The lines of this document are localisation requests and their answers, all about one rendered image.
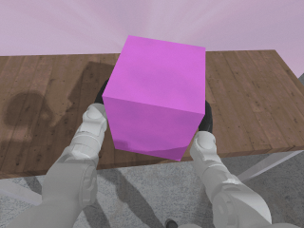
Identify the left robot hand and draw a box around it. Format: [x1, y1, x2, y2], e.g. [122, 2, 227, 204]
[94, 78, 109, 105]

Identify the right robot forearm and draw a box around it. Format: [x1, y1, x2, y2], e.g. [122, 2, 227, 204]
[189, 131, 272, 222]

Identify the left robot upper arm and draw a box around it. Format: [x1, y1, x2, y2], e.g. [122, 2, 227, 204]
[6, 162, 98, 228]

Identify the right robot upper arm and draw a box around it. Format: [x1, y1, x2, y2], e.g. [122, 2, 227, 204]
[212, 190, 301, 228]

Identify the right robot hand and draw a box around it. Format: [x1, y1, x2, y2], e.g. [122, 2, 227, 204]
[199, 100, 213, 134]

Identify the carton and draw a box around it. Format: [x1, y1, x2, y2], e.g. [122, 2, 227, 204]
[102, 35, 206, 161]

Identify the table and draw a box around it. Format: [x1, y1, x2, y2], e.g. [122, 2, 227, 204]
[0, 49, 304, 206]

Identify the left robot forearm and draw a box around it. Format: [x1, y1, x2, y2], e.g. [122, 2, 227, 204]
[41, 103, 107, 200]

